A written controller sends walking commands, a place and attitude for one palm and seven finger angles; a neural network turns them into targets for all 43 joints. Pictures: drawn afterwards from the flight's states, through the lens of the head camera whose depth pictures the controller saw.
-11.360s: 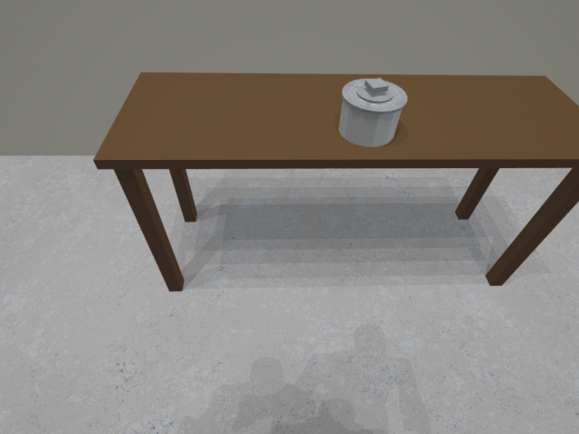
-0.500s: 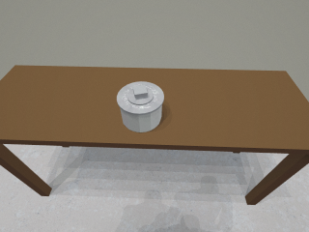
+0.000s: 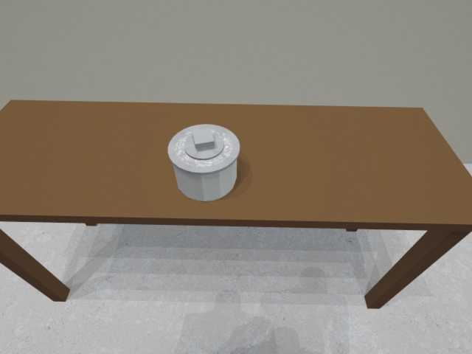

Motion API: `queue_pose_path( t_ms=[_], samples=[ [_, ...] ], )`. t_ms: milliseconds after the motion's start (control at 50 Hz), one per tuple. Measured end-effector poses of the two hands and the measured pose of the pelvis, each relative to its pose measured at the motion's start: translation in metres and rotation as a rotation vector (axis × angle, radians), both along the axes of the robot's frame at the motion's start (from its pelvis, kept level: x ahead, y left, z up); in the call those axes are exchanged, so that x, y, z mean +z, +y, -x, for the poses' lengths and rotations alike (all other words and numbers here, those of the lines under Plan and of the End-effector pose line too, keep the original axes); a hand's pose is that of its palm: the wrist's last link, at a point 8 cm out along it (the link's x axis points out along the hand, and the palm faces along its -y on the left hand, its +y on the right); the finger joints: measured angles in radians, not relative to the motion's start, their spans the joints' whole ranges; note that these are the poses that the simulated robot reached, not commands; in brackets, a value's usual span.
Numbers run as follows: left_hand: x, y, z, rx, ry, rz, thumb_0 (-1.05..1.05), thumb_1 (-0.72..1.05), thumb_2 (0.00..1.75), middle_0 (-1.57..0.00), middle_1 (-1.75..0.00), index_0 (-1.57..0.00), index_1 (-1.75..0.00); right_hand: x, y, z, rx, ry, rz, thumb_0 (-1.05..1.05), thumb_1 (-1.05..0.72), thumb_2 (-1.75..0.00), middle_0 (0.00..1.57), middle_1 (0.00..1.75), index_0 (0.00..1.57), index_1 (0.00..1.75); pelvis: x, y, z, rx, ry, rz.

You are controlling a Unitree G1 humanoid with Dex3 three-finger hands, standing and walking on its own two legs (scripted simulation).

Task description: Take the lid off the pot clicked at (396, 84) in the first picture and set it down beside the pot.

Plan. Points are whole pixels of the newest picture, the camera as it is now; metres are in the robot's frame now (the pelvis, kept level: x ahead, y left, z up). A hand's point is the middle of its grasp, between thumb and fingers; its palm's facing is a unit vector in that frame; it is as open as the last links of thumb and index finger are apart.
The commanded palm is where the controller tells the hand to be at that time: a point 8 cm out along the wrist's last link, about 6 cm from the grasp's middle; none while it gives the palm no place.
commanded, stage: look again from close up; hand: left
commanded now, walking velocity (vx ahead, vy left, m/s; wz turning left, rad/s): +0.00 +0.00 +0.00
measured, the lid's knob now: (203, 138) +0.55 +0.11 +0.05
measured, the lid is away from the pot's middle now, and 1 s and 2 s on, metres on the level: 0.00 0.00 0.00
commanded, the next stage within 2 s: shuffle to correct the standing spot in 1.48 s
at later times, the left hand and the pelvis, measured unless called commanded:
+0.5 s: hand out of the picture -0.01 +0.23 -0.19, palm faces +0.04 -0.99 -0.16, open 7.4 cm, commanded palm none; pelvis -0.01 +0.05 -0.01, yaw +0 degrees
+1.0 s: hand out of the picture -0.05 +0.22 -0.19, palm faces +0.03 -0.99 -0.16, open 7.4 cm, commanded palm none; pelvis -0.01 +0.05 +0.00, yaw +0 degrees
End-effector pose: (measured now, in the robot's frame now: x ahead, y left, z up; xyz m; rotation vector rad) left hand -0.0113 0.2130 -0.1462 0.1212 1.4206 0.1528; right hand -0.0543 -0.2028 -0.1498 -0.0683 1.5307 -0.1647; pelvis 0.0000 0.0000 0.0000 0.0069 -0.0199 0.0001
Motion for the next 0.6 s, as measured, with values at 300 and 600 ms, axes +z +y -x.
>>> queue_pose_path(
  t_ms=[300,600],
  samples=[
    [-0.018,0.030,0.000,-0.005,-0.076,0.020,0.01,0.91,0.89,-0.20,-0.30,-0.20,-0.30,0.008,0.008,-0.074,0.053,-0.246,0.092,0.02,-0.94,-0.90,0.19,0.30,0.19,0.29,-0.009,0.033,0.000,0.004,-0.019,0.029],
    [-0.014,0.072,0.020,-0.007,-0.049,-0.005,0.01,0.91,0.89,-0.20,-0.30,-0.20,-0.30,0.018,0.030,-0.080,0.087,-0.276,0.101,0.01,-0.93,-0.90,0.20,0.30,0.20,0.29,-0.006,0.059,0.009,0.006,-0.014,0.026]
  ],
)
